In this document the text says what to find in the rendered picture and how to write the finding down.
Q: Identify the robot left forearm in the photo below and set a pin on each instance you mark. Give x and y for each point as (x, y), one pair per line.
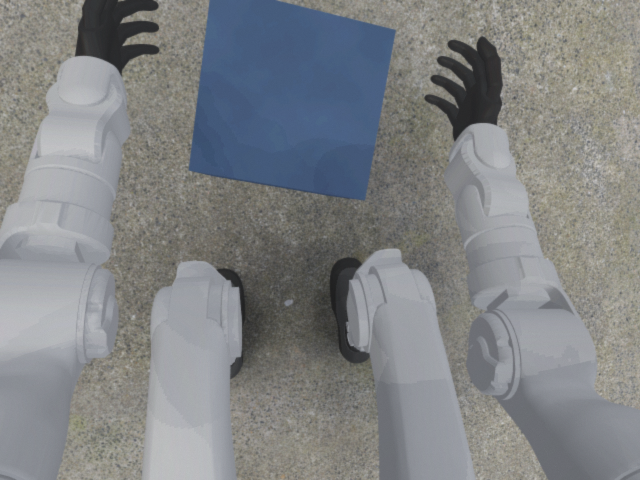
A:
(70, 183)

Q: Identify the left robot upper arm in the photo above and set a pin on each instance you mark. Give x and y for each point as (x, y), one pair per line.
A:
(54, 317)

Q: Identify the robot right shin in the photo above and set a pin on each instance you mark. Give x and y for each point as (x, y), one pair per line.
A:
(391, 256)

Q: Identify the robot right forearm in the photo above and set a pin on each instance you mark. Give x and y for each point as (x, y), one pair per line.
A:
(507, 267)

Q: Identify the carton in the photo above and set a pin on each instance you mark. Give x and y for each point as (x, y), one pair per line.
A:
(290, 97)

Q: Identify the right robot foot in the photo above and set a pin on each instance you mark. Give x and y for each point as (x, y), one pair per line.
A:
(343, 271)

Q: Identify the right robot hand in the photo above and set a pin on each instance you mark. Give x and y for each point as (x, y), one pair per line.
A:
(481, 102)

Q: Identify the left robot hand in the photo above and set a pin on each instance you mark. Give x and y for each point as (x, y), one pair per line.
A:
(101, 33)

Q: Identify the right robot upper arm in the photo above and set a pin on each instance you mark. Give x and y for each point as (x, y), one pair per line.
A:
(540, 366)

